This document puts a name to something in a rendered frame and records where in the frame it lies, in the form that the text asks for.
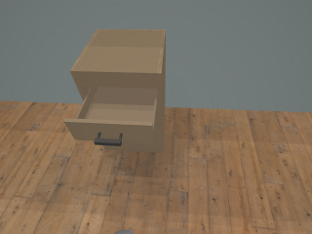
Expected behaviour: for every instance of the drawer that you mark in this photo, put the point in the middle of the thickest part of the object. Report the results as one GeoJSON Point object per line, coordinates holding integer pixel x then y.
{"type": "Point", "coordinates": [112, 111]}

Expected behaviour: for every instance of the cabinet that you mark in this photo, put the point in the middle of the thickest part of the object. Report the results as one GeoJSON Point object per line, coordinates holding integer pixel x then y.
{"type": "Point", "coordinates": [126, 58]}

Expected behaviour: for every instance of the handle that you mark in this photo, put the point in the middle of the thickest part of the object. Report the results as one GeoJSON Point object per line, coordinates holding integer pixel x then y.
{"type": "Point", "coordinates": [108, 141]}

